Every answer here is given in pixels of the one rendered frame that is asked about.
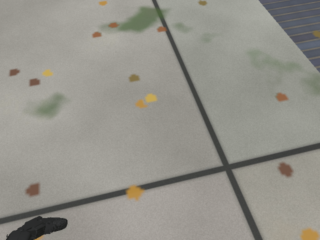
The robot left hand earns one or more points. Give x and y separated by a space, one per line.
37 227

